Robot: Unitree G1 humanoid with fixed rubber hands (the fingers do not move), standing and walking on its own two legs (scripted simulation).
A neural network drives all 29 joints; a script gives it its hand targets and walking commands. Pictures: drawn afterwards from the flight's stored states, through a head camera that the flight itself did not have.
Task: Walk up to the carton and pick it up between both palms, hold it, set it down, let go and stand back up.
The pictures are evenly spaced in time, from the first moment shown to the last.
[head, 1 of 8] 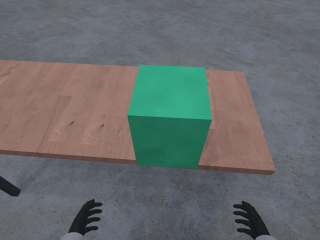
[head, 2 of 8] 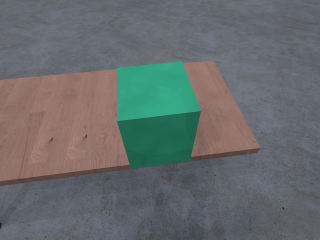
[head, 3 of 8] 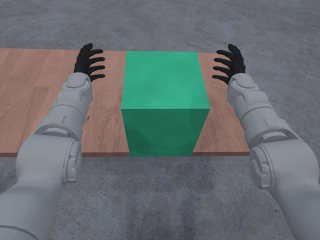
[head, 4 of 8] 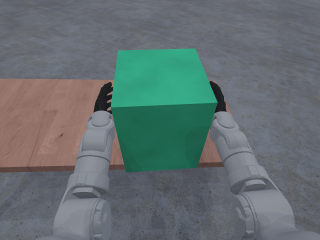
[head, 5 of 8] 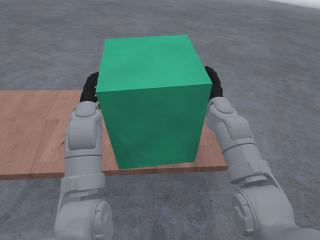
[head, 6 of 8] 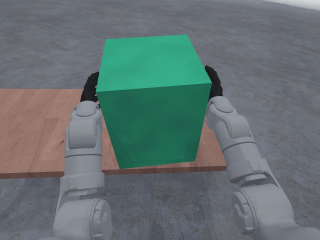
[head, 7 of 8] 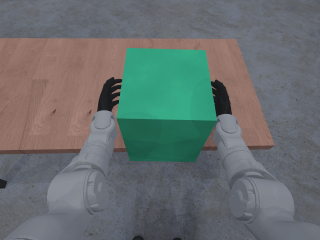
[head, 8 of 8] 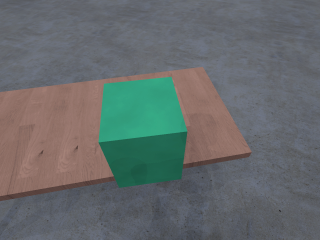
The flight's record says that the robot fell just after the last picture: no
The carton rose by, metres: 0.20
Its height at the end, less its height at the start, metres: +0.00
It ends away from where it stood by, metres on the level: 0.03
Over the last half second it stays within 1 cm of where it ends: yes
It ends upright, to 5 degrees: yes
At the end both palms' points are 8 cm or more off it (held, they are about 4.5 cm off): yes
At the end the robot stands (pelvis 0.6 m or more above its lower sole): yes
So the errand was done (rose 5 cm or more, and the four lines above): yes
